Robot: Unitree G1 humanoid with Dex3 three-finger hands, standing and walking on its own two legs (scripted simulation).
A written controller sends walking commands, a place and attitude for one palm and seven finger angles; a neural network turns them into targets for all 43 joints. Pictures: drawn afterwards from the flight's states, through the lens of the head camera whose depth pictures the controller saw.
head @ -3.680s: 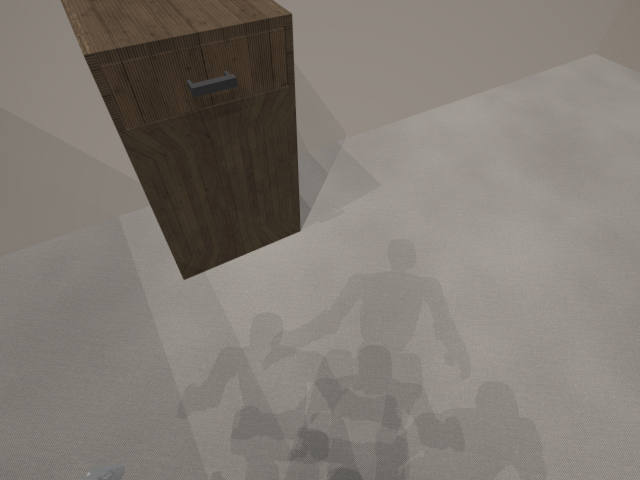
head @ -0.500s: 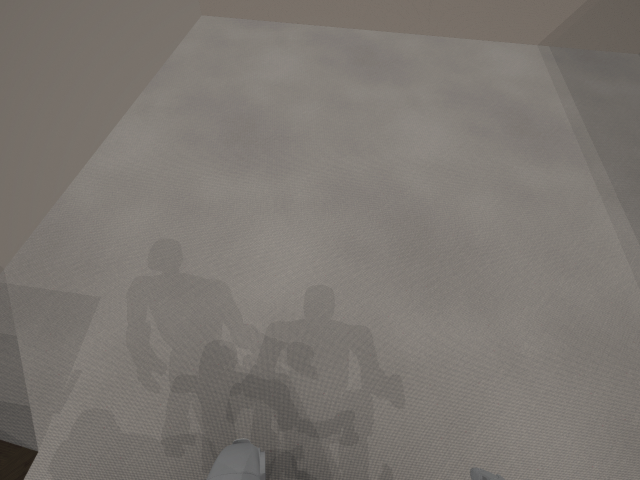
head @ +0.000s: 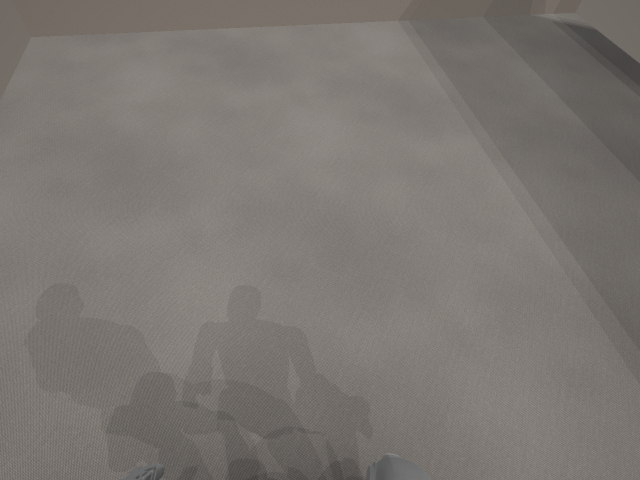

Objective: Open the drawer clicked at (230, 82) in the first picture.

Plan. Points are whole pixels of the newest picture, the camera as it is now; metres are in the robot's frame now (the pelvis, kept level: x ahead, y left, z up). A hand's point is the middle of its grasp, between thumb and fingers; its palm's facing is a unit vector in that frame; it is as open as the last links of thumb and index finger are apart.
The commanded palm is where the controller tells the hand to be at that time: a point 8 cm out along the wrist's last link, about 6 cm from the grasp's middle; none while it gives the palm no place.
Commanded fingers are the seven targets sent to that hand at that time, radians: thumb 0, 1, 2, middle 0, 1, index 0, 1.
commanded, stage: turn to face it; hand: left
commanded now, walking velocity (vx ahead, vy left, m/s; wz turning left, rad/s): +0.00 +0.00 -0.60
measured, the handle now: out of the picture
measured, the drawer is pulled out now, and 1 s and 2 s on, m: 0.00 0.00 0.00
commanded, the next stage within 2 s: none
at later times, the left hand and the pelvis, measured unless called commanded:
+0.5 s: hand (194, 471) +0.15 +0.19 -0.19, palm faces +0.11 -0.98 -0.15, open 7.4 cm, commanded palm none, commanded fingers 0.00 0.90 0.90 -0.20 -0.30 -0.20 -0.30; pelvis +0.06 +0.00 -0.01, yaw +6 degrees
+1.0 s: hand out of the picture +0.04 +0.16 -0.15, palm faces +0.41 -0.86 -0.30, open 7.4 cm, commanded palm none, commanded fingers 0.00 0.90 0.90 -0.20 -0.30 -0.20 -0.30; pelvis +0.04 -0.07 +0.00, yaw +24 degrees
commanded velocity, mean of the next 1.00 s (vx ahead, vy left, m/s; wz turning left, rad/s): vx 0.00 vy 0.00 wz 0.59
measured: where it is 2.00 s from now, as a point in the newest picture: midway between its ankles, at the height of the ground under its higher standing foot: outside the picture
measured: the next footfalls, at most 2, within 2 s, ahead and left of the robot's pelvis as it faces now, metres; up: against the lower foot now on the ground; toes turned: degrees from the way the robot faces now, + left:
right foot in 0.08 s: +0.09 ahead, -0.13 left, +0.00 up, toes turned -9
left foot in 0.38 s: +0.12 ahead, +0.10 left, +0.00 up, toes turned +12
